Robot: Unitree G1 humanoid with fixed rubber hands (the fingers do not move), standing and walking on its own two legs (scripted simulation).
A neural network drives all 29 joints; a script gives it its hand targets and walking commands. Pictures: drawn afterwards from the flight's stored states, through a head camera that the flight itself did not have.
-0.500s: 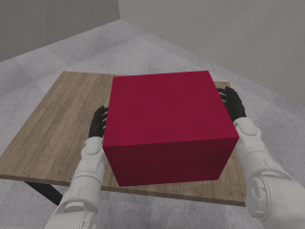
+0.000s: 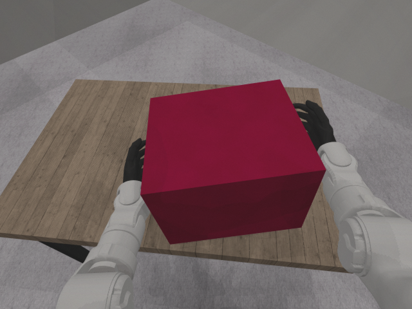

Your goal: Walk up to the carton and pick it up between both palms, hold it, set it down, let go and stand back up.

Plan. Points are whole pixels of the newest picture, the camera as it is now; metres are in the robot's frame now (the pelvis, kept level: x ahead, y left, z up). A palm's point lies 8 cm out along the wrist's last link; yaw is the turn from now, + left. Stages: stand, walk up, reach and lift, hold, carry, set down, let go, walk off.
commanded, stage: set down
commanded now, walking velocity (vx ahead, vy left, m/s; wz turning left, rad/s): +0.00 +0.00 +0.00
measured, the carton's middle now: (224, 162) +0.43 -0.01 +0.00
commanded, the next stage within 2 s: none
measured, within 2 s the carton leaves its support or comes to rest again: rests again in 1.32 s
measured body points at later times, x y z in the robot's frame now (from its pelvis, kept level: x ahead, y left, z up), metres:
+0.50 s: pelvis -0.03 +0.00 -0.01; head +0.09 -0.03 +0.42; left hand +0.40 +0.17 +0.00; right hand +0.46 -0.21 +0.04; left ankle -0.04 +0.16 -0.74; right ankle +0.00 -0.11 -0.74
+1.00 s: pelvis -0.03 +0.00 -0.01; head +0.10 -0.04 +0.41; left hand +0.41 +0.17 +0.00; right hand +0.46 -0.22 +0.02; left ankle -0.04 +0.16 -0.74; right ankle +0.00 -0.11 -0.74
